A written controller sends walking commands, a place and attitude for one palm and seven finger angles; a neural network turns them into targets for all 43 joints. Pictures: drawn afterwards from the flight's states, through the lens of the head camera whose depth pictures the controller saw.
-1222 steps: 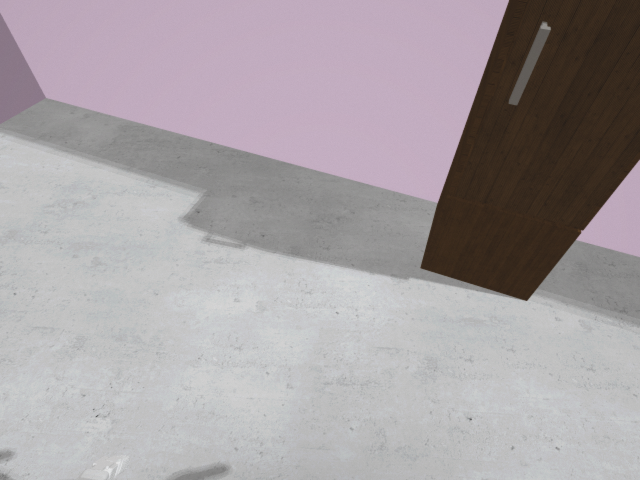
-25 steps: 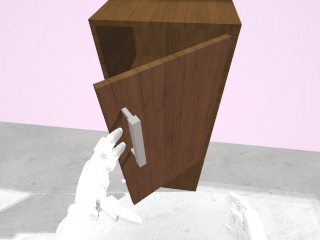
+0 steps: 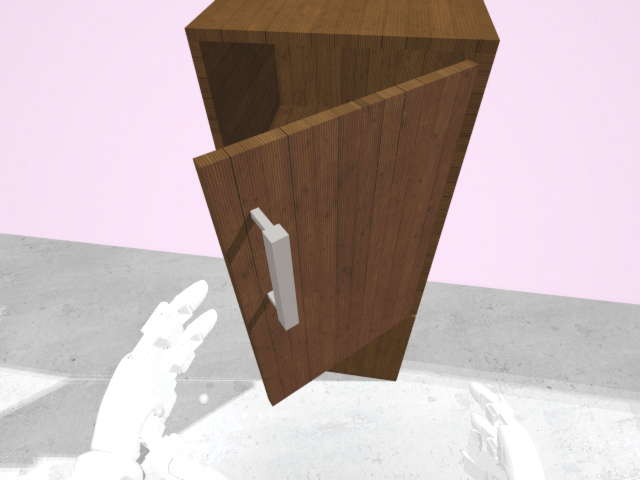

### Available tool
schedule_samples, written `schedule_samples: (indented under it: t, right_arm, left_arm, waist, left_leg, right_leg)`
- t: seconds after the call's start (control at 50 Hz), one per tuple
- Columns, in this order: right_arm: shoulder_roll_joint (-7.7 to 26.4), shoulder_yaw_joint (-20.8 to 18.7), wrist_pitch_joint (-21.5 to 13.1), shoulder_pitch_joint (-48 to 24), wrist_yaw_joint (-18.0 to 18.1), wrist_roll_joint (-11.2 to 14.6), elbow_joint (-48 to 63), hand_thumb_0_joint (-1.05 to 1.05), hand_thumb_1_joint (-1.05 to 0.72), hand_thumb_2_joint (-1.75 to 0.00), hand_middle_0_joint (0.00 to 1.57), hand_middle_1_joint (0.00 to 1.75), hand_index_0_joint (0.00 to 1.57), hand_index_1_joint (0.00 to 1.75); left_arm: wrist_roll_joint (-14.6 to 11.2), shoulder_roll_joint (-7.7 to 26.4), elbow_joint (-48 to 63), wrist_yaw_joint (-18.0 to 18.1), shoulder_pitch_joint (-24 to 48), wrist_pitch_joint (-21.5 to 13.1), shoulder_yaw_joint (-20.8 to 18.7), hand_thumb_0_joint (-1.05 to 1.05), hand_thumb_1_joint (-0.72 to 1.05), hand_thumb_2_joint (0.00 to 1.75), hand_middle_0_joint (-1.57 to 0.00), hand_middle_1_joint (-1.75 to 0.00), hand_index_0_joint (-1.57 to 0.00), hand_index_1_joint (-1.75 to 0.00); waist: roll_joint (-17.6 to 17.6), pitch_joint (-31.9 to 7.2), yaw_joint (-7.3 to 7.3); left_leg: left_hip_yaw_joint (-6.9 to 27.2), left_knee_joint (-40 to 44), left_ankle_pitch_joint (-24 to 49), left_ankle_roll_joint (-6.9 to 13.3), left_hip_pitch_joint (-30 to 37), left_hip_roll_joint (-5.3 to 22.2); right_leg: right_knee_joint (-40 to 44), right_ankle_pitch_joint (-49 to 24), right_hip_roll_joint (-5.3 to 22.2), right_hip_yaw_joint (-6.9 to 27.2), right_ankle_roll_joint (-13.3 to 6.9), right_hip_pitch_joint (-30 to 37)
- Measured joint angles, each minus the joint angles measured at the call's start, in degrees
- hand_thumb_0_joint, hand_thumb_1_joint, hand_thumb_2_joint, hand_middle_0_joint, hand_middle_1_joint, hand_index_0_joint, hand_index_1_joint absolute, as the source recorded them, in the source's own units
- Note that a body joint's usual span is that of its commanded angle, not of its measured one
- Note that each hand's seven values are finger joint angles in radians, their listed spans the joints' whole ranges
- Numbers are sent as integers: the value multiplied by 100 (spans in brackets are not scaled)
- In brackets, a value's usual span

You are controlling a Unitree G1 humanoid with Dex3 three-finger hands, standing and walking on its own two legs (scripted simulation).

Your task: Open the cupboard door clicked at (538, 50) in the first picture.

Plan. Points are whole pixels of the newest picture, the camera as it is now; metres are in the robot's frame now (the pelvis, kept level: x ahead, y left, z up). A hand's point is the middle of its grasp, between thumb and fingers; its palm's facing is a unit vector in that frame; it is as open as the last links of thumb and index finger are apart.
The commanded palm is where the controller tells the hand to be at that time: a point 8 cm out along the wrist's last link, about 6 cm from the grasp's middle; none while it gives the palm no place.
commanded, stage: draw the hand back to the body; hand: left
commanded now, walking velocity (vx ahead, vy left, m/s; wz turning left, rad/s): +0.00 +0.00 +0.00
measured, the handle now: (274, 272) +0.33 +0.09 +0.11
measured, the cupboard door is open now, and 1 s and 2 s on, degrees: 43 43 43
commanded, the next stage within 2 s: step back with the hand held close in 1.62 s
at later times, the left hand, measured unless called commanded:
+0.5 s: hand (143, 386) +0.17 +0.18 +0.13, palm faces -0.02 -1.00 -0.09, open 16.3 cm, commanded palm +0.14 +0.24 +0.14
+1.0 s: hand (72, 338) +0.20 +0.25 +0.16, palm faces +0.37 -0.84 -0.39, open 12.0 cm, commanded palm +0.15 +0.29 +0.18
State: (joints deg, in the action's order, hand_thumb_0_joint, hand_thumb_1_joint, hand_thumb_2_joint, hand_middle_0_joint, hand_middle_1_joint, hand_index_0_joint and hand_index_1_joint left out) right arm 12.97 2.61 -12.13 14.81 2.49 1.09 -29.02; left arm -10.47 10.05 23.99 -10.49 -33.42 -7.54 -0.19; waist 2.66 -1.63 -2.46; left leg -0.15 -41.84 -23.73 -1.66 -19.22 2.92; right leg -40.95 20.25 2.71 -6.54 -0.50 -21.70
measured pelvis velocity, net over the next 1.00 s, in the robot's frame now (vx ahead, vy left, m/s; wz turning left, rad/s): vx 0.01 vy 0.02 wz -0.02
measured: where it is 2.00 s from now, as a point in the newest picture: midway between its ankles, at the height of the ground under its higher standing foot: outside the picture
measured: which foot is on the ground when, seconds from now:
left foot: down 0.00-1.00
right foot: down 0.00-1.00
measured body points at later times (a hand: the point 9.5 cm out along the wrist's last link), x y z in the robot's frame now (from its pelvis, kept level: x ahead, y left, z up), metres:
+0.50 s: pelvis -0.01 +0.01 +0.01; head -0.03 +0.00 +0.46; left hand +0.17 +0.24 +0.14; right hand +0.19 -0.19 -0.05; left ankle -0.02 +0.14 -0.72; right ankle +0.01 -0.11 -0.72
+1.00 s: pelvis +0.01 +0.02 +0.03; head +0.00 +0.00 +0.48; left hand +0.17 +0.29 +0.18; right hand +0.20 -0.19 -0.06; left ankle -0.02 +0.14 -0.72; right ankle +0.01 -0.11 -0.72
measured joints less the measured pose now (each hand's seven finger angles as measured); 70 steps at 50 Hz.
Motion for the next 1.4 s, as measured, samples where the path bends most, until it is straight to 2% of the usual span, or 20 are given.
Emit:
schedule_samples:
  t: [0.1, 0.22, 0.46, 0.56, 0.62, 0.66, 0.72, 0.8, 0.94, 1.28, 1.4]
  right_arm:
    - [14, 18, -123, -38, 40, 8, -13, 1, -90, -90, 20, 29, 20, 30]
    - [-20, 59, -184, -25, 78, 38, -69, 1, -90, -90, 20, 29, 20, 30]
    - [5, 170, -266, -61, 160, 115, -216, 1, -90, -90, 21, 30, 20, 30]
    - [33, 187, -376, -94, 181, 134, -280, 1, -90, -90, 21, 30, 20, 30]
    - [-16, 168, -344, -143, 257, 12, -335, 1, -90, -90, 21, 30, 20, 30]
    - [-48, 148, -290, -181, 276, -40, -344, 1, -90, -90, 21, 30, 20, 30]
    - [-73, 122, -187, -229, 284, -101, -406, 1, -90, -90, 21, 30, 20, 30]
    - [-98, 107, -61, -252, 281, -161, -545, 1, -90, -90, 21, 30, 20, 30]
    - [-114, 60, 139, -294, 255, -190, -753, 1, -90, -90, 21, 30, 20, 30]
    - [-50, -120, 507, -474, 226, -175, -831, 1, -90, -90, 21, 29, 20, 30]
    - [-8, -157, 565, -500, 182, -166, -824, 1, -90, -90, 20, 29, 20, 30]
  left_arm:
    - [-50, -1, -47, -14, 139, -22, 11, -1, -50, 30, -16, -30, -15, -30]
    - [-70, 176, -7, 21, 362, 81, -217, -1, -50, 30, -16, -30, -15, -30]
    - [-385, 388, 27, -283, 493, 674, -740, -1, -50, 30, -16, -30, -15, -30]
    - [-501, 473, 45, -370, 558, 727, -979, -1, -47, 32, -16, -30, -15, -30]
    - [111, 616, 221, 381, 480, 639, -902, -1, -42, 34, -16, -30, -16, -30]
    - [390, 577, 301, 841, 400, 577, -860, -1, -37, 36, -16, -30, -16, -30]
    - [663, 534, 301, 1279, 339, 501, -820, -1, -29, 39, -17, -30, -16, -30]
    - [851, 598, 265, 1572, 279, 426, -854, -1, -16, 45, -17, -30, -17, -30]
    - [937, 733, 209, 1757, 337, 327, -1141, 0, 8, 55, -18, -30, -18, -30]
    - [838, 922, -86, 1764, 714, 303, -1858, 1, 66, 80, -21, -30, -20, -30]
    - [817, 837, -147, 1764, 791, 304, -1891, 1, 81, 86, -21, -30, -20, -30]
  waist:
    - [-12, 36, -4]
    - [-9, 25, -11]
    - [22, 19, -55]
    - [13, 43, -101]
    - [-23, 114, -136]
    - [-38, 193, -125]
    - [-45, 320, -148]
    - [-43, 411, -183]
    - [39, 447, -206]
    - [63, 453, -231]
    - [101, 463, -230]
  left_leg:
    - [24, -129, -16, 19, -107, -16]
    - [13, -109, 9, 39, -47, -26]
    - [-20, 185, 133, 82, 304, -37]
    - [-4, 317, 189, 91, 438, -43]
    - [-34, 510, 256, 89, 635, -33]
    - [-46, 654, 320, 92, 750, -34]
    - [-78, 885, 423, 103, 925, -46]
    - [-116, 1187, 543, 117, 1148, -81]
    - [-157, 1552, 643, 129, 1478, -107]
    - [-219, 1916, 715, 90, 1797, -52]
    - [-218, 1969, 753, 88, 1815, -56]
  right_leg:
    - [-77, -5, 20, -15, 15, -74]
    - [-27, -54, 25, -2, 30, -3]
    - [341, -229, 11, 19, 77, 375]
    - [513, -301, 6, -2, 88, 537]
    - [711, -379, -17, 20, 94, 723]
    - [866, -451, -26, 25, 97, 840]
    - [1090, -559, -29, 48, 102, 1003]
    - [1329, -652, -11, 76, 119, 1189]
    - [1632, -728, -6, 102, 144, 1480]
    - [1944, -789, -84, 149, 124, 1747]
    - [1986, -819, -83, 147, 121, 1761]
